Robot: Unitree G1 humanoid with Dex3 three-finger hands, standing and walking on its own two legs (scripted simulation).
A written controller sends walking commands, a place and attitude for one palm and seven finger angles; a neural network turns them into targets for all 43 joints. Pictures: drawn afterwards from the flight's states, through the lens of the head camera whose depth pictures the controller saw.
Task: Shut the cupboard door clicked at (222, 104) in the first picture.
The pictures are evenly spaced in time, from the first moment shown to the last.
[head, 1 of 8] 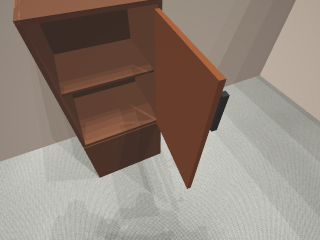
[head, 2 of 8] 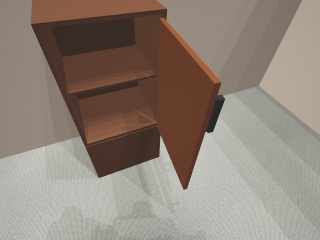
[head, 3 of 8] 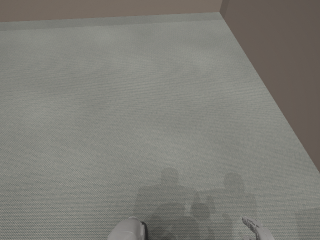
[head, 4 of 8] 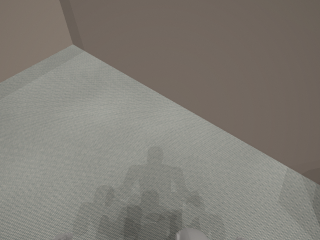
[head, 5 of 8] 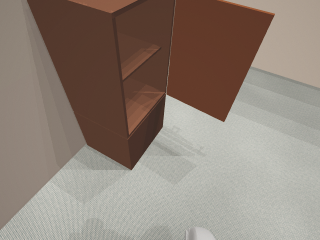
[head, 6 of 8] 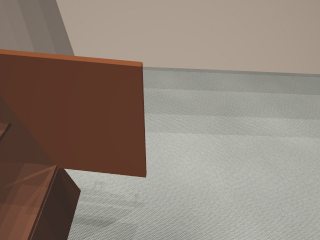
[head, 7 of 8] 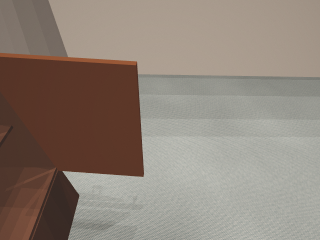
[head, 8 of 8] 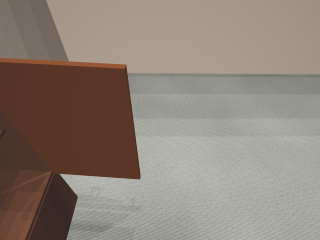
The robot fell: no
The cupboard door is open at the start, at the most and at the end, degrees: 85 85 85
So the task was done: no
